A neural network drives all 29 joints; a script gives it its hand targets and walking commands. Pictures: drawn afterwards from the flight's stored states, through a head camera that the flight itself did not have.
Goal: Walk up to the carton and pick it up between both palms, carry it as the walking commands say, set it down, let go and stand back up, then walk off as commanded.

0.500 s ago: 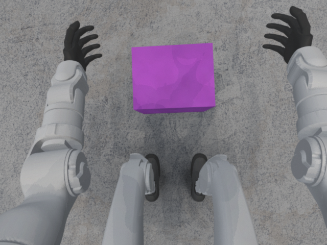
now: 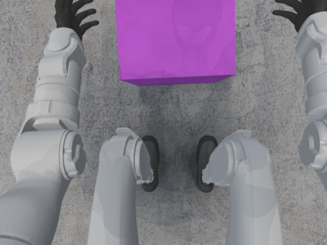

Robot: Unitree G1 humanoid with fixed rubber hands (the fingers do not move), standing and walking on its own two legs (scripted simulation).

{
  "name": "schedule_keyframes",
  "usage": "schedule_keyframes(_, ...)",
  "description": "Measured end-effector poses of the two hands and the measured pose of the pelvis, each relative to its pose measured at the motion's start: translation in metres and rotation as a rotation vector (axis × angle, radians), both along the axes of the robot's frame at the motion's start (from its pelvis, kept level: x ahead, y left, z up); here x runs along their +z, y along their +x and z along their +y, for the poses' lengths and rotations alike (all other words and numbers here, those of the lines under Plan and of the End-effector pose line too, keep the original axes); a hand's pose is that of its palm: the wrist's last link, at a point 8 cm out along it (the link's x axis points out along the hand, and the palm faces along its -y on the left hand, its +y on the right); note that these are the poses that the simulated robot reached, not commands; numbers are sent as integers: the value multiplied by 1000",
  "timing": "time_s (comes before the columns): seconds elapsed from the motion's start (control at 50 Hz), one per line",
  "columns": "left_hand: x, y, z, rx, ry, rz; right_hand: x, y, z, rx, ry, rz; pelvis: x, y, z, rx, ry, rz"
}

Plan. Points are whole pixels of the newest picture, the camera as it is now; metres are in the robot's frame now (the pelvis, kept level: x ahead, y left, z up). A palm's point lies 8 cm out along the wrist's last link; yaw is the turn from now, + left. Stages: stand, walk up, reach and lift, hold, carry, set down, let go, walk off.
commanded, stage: reach and lift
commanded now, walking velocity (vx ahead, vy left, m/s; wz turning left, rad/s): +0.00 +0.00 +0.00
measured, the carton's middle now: (175, 44) +0.54 +0.01 -0.32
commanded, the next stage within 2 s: none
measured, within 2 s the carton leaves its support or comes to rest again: neither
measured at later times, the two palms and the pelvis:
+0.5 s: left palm (94, 46) +0.52 +0.22 -0.24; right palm (268, 40) +0.53 -0.22 -0.25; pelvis -0.01 +0.00 -0.08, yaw +0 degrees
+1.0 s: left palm (102, 46) +0.52 +0.20 -0.25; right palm (263, 40) +0.53 -0.20 -0.25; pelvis -0.01 +0.00 -0.08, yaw +0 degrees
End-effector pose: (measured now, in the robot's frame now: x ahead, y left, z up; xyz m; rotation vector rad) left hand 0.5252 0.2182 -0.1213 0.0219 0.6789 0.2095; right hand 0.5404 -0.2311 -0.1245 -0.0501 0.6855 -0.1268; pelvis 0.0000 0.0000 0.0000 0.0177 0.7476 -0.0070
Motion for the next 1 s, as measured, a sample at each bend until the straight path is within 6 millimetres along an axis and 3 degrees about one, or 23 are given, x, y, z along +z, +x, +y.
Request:
schedule_keyframes(0.4,-113,-10,-5,-2,3,58,-108,-8,13,-19,-19,50,-70,-4,1,8,-3,-114)
schedule_keyframes(0.5,-123,-2,5,-2,28,46,-128,-8,15,-24,-17,45,-83,-7,2,12,-5,-142)
schedule_keyframes(0.64,-126,3,0,-11,22,43,-127,-3,15,-27,-19,29,-91,-6,4,13,-10,-164)
schedule_keyframes(1.0,-125,-1,-17,-19,0,65,-126,-8,28,-23,-1,50,-83,-8,4,9,-3,-146)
